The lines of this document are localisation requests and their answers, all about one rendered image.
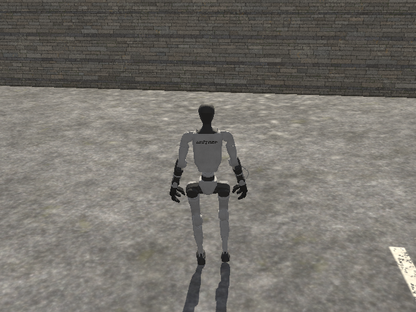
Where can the left robot forearm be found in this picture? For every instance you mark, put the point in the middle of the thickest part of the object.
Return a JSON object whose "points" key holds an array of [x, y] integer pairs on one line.
{"points": [[176, 176]]}

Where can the right robot forearm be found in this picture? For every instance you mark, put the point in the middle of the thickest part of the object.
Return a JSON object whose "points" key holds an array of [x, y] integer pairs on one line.
{"points": [[239, 174]]}

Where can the robot left foot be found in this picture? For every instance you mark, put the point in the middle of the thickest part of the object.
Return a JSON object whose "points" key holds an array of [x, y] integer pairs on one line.
{"points": [[201, 259]]}

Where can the robot torso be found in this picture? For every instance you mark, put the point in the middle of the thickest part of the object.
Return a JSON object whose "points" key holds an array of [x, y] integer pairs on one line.
{"points": [[207, 150]]}

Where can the robot left hand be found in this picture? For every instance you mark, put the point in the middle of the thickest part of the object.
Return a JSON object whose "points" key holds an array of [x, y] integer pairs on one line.
{"points": [[174, 193]]}

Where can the robot left upper arm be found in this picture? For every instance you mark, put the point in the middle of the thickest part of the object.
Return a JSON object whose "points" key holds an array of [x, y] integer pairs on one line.
{"points": [[183, 149]]}

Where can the robot right hand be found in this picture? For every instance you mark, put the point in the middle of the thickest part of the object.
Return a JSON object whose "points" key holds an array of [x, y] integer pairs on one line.
{"points": [[242, 189]]}

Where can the robot right upper arm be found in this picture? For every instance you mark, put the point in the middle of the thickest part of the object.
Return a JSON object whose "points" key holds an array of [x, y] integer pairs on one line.
{"points": [[231, 148]]}

